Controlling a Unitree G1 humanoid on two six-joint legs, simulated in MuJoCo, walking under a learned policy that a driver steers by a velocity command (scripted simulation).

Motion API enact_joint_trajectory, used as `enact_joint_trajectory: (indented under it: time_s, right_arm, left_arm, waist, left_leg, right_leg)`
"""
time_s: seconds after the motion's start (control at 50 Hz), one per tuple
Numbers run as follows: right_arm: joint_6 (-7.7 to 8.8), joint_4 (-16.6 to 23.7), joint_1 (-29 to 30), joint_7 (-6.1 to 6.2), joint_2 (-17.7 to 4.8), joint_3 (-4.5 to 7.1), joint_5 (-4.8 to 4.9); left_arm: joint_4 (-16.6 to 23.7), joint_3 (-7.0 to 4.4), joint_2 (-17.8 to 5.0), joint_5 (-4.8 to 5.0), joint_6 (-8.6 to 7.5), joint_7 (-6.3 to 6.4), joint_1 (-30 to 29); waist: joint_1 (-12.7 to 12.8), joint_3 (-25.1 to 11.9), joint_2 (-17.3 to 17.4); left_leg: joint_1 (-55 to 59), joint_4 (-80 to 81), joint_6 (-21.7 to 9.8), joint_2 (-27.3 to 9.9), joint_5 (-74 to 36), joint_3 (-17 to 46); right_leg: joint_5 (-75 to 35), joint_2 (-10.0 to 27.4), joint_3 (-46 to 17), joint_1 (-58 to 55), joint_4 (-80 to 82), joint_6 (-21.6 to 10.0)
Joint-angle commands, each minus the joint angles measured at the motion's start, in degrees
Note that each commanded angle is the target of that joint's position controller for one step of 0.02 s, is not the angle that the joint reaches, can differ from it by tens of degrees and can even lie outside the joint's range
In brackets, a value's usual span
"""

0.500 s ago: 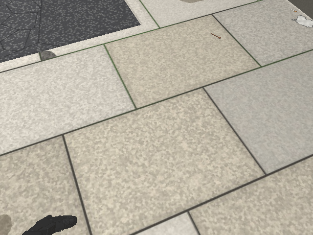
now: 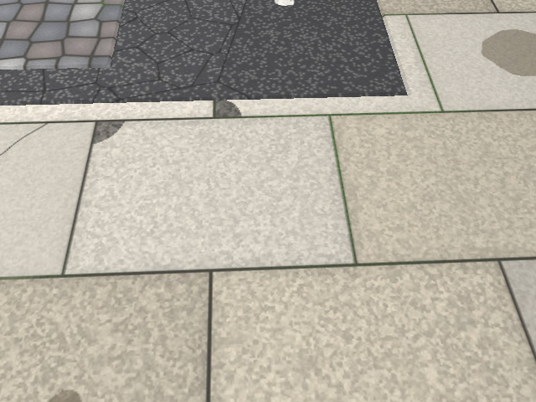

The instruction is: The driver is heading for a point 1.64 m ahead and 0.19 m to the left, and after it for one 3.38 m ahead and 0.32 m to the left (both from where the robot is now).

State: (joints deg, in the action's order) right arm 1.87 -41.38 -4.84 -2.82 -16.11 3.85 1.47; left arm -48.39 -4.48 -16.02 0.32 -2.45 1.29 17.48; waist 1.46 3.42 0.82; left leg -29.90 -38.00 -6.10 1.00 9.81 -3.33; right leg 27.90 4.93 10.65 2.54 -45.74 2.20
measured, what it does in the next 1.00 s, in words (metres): walks ahead, turning left: right foot, then left foot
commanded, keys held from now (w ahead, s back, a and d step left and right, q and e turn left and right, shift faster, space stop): w+q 0.26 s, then q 0.26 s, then no key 0.48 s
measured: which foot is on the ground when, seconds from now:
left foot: down 0.00-0.44, up 0.46-0.80, down 0.82-1.00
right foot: up 0.00-0.40, down 0.42-1.00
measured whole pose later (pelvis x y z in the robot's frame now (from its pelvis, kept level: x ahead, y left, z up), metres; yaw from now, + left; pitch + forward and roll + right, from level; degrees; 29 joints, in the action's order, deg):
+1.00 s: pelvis +0.33 +0.02 +0.02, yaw +25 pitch -1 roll -1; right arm -1.1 -38.7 -10.1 0.3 -13.0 0.9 -1.6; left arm -49.6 -1.2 -15.1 -1.2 -0.1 -0.4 9.2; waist 1.9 0.9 -0.9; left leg -13.9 -30.2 -0.7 0.7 15.5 1.7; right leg 12.0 2.2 2.5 14.3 -27.5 1.7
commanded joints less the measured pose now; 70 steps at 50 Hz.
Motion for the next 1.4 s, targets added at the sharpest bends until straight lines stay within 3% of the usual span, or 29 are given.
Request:
enact_joint_trajectory:
  time_s: [0.02,0.04,0.06,0.08,0.1,0.16,0.26,0.34,0.4,0.42,0.44,0.46,0.48,0.5,0.52,0.56,0.6,0.68,0.76,0.8,0.82,0.84,0.86,0.88,0.9,0.96,1.04,1.2,1.4]
  right_arm:
    - [1.08,0.46,-18.22,0.65,-13.2,3.9,-0.45]
    - [1.66,0.43,-15.85,0.7,-11.1,3.36,-0.39]
    - [1.86,1.0,-11.85,0.8,-9.13,2.76,-0.19]
    - [1.95,1.89,-8.9,1.09,-7.13,2.12,-0.59]
    - [1.94,2.83,-7.6,1.36,-6.54,1.82,-1.11]
    - [2.2,2.97,-8.53,2.33,-8.31,2.3,-0.87]
    - [1.42,2.0,-12.35,3.66,-9.52,2.67,-0.26]
    - [-0.22,0.76,-15.51,4.39,-9.59,2.93,-0.06]
    - [-1.14,2.54,-12.3,5.1,-8.65,2.88,-0.24]
    - [-1.05,3.65,-10.93,5.04,-7.16,2.42,-0.3]
    - [-0.9,5.49,-11.51,4.98,-3.78,1.25,-1.36]
    - [-0.78,4.91,-25.57,4.52,-1.38,0.42,-0.68]
    - [-1.26,3.22,-26.81,4.39,-8.52,1.59,0.08]
    - [-2.22,4.0,-18.94,4.63,-11.43,2.63,0.31]
    - [-3.36,4.77,-14.9,5.09,-11.53,2.9,0.09]
    - [-4.92,5.81,-13.56,5.29,-8.85,2.62,-0.29]
    - [-4.94,5.77,-14.71,5.37,-5.27,1.67,-0.59]
    - [-4.25,6.35,-12.0,4.83,-3.91,0.5,-1.5]
    - [-4.57,6.4,-9.87,3.88,-4.92,0.46,-1.44]
    - [-4.39,5.59,-10.73,3.56,-4.82,0.5,-1.99]
    - [-4.32,6.38,-10.19,3.75,-6.36,0.62,-2.59]
    - [-4.41,7.7,-9.08,4.39,-11.0,1.19,-3.13]
    - [-4.04,7.45,-5.41,4.05,-8.42,0.34,-3.53]
    - [-3.33,8.27,-2.02,3.59,-5.73,-0.32,-3.4]
    - [-2.69,7.53,-1.92,3.37,-4.35,-0.71,-3.53]
    - [-1.9,6.33,-4.04,3.19,-5.06,-0.73,-3.02]
    - [-1.94,5.45,-5.41,3.51,-4.92,-0.72,-2.74]
    - [-2.11,3.41,-5.38,3.56,-3.82,-0.48,-2.41]
    - [-1.82,-1.68,-6.73,4.04,-3.95,-0.17,-2.18]
  left_arm:
    - [8.91,-0.43,-7.33,1.72,-4.88,-1.23,-5.22]
    - [9.88,-0.26,-7.2,2.37,-5.78,-1.37,-7.79]
    - [9.18,-0.35,-6.93,1.03,-6.03,-0.89,-7.83]
    - [8.67,-0.91,-7.72,-0.2,-5.62,-0.57,-7.08]
    - [8.49,-1.14,-7.79,-0.56,-4.85,-0.66,-6.17]
    - [9.01,-0.72,-5.61,-1.2,-3.23,-0.57,-6.64]
    - [11.86,0.58,-3.08,-0.72,-3.38,-1.17,-17.38]
    - [13.26,-0.06,-5.18,-0.55,-4.18,-2.13,-20.36]
    - [11.85,-1.05,-7.14,-0.81,-4.78,-2.36,-14.75]
    - [11.15,-1.45,-8.27,-1.57,-5.08,-2.02,-10.76]
    - [10.98,-2.01,-11.72,-2.75,-5.03,-1.5,-4.64]
    - [10.43,-2.08,-13.18,-2.97,-3.87,-1.63,-3.22]
    - [11.12,-1.81,-10.19,-1.04,-2.77,-1.74,-4.81]
    - [12.45,-0.72,-6.27,-0.93,-1.95,-1.21,-7.26]
    - [12.44,0.03,-4.88,-1.31,-0.96,-0.9,-10.28]
    - [11.61,0.33,-5.28,-1.86,-0.09,-0.72,-13.21]
    - [10.47,0.09,-5.81,-2.17,-0.28,-0.81,-13.55]
    - [8.88,-0.35,-7.29,-1.03,0.1,-0.88,-14.27]
    - [7.05,-0.17,-8.2,-0.11,1.35,-1.26,-13.52]
    - [5.8,0.7,-6.52,0.5,1.58,-1.5,-13.08]
    - [4.69,1.52,-4.49,0.13,1.34,-1.78,-10.71]
    - [5.14,2.37,-2.05,-1.79,0.9,-2.37,-8.25]
    - [5.17,2.43,-1.74,-1.65,0.98,-1.92,-8.91]
    - [4.61,2.0,-4.27,-1.64,1.25,-1.57,-10.22]
    - [4.14,1.99,-4.25,-1.88,1.39,-1.49,-11.08]
    - [2.16,1.72,-6.23,-1.75,1.86,-1.38,-9.49]
    - [-0.25,1.9,-5.33,-1.3,1.2,-1.6,-9.74]
    - [-4.56,1.92,-5.62,-0.79,1.6,-0.74,-9.53]
    - [-9.02,1.83,-5.84,-0.62,2.37,0.3,-9.88]
  waist:
    - [-8.98,-20.43,5.18]
    - [-7.62,-13.6,3.4]
    - [-4.77,-8.99,-0.48]
    - [-2.61,-7.15,0.36]
    - [-1.24,-6.6,1.49]
    - [-0.55,-5.54,1.31]
    - [-4.57,-3.4,3.85]
    - [-5.38,-4.03,5.19]
    - [-1.7,-6.52,6.88]
    - [0.62,-9.39,5.83]
    - [2.25,-17.75,-2.01]
    - [-3.57,-26.83,-18.65]
    - [-2.85,-26.43,-14.28]
    - [-0.4,-18.57,-9.45]
    - [-0.71,-13.99,-5.89]
    - [-2.57,-7.65,-7.88]
    - [-3.2,-7.26,-9.04]
    - [-2.5,-11.79,-8.02]
    - [-2.0,-10.33,-8.16]
    - [-3.4,-8.75,-7.31]
    - [-3.01,-8.52,-4.57]
    - [0.57,-9.79,7.14]
    - [0.86,-8.46,12.8]
    - [0.85,-6.01,9.79]
    - [0.64,-5.79,9.08]
    - [0.06,-3.48,5.82]
    - [-0.65,-3.95,0.78]
    - [-0.38,-5.51,-0.63]
    - [-0.05,-4.52,-0.03]
  left_leg:
    - [50.9,21.99,-16.28,-19.28,9.84,46.89]
    - [43.49,21.88,-14.05,-17.26,6.82,38.86]
    - [34.7,21.85,-12.01,-14.62,0.95,32.25]
    - [28.18,22.62,-11.0,-12.65,-4.8,27.68]
    - [24.16,23.83,-10.79,-11.37,-7.98,25.83]
    - [18.3,25.3,-11.0,-9.41,-15.87,20.83]
    - [15.0,24.36,-6.91,-5.36,-8.9,17.08]
    - [18.77,16.8,-4.33,-5.95,-15.21,21.08]
    - [21.98,7.8,-1.51,-5.62,-17.93,25.39]
    - [20.34,1.14,0.76,-2.53,-17.94,23.86]
    - [12.83,-14.41,3.54,1.58,-2.15,19.33]
    - [-2.15,-30.24,6.67,8.26,35.38,15.67]
    - [-6.56,-37.29,8.08,2.4,29.74,15.29]
    - [-9.16,-39.24,9.4,0.69,24.73,12.69]
    - [-8.81,-38.0,10.13,-0.98,21.07,10.65]
    - [-3.21,-33.43,10.47,-2.72,18.4,9.17]
    - [1.24,-26.51,10.32,-1.96,17.48,6.88]
    - [7.72,-12.63,9.62,-3.2,11.74,6.12]
    - [14.17,-0.01,7.97,-2.2,6.9,4.09]
    - [21.62,11.56,5.7,-1.2,0.33,3.2]
    - [25.78,15.72,3.75,-4.71,-4.56,7.97]
    - [28.17,16.94,-0.14,-14.96,-14.44,19.35]
    - [17.5,19.5,-5.17,-17.19,-5.17,21.66]
    - [14.46,20.06,-3.59,-13.08,2.29,18.72]
    - [14.39,19.25,-0.69,-10.11,5.61,16.02]
    - [13.2,18.14,2.59,-7.07,6.0,13.33]
    - [16.93,14.66,2.88,-5.56,-1.73,11.17]
    - [18.94,13.46,2.87,-4.41,-9.53,9.44]
    - [18.91,14.56,3.54,-3.64,-10.12,8.22]
  right_leg:
    - [3.55,-5.16,-16.69,43.18,-35.56,-1.51]
    - [-1.47,-2.69,-16.01,44.3,-31.73,-2.88]
    - [-5.36,-0.22,-15.72,41.38,-26.36,-2.94]
    - [-8.01,1.33,-15.84,36.98,-22.1,-2.57]
    - [-9.63,1.88,-15.92,33.66,-20.33,-2.03]
    - [-13.77,1.12,-14.11,31.8,-12.9,0.62]
    - [-30.79,-2.88,-13.29,28.31,8.85,2.28]
    - [-32.23,-6.44,-14.09,24.41,16.91,1.14]
    - [-30.17,-6.49,-14.77,18.61,20.73,-1.65]
    - [-36.62,-4.2,-14.92,10.99,23.42,-3.5]
    - [-53.17,7.08,-24.12,-4.4,19.64,-7.23]
    - [-62.85,22.42,-44.11,-21.04,18.05,-19.03]
    - [-44.91,22.54,-48.11,-17.66,20.82,-19.42]
    - [-36.74,18.02,-39.19,-11.08,22.71,-16.74]
    - [-32.13,14.75,-32.79,-3.89,24.44,-14.82]
    - [-29.61,10.03,-25.21,9.32,28.12,-14.08]
    - [-34.74,7.94,-20.05,12.58,29.57,-14.92]
    - [-43.01,10.03,-17.19,10.22,28.54,-16.83]
    - [-29.17,9.59,-16.99,11.02,28.06,-15.57]
    - [-21.09,7.33,-15.87,14.67,25.51,-11.97]
    - [-15.95,5.28,-14.61,17.65,23.27,-7.74]
    - [-6.79,-0.7,-8.65,21.07,13.94,-2.99]
    - [-4.52,-2.66,-8.93,16.96,15.2,-1.07]
    - [-9.36,-2.42,-9.43,13.34,16.45,-0.42]
    - [-14.37,-2.49,-9.48,11.86,18.51,-0.22]
    - [-18.53,-1.23,-10.48,9.76,20.7,-0.39]
    - [-20.57,-0.98,-10.6,10.34,21.64,-0.93]
    - [-23.63,-0.61,-10.57,7.72,21.19,-0.86]
    - [-23.65,-0.76,-10.42,6.18,21.67,-1.08]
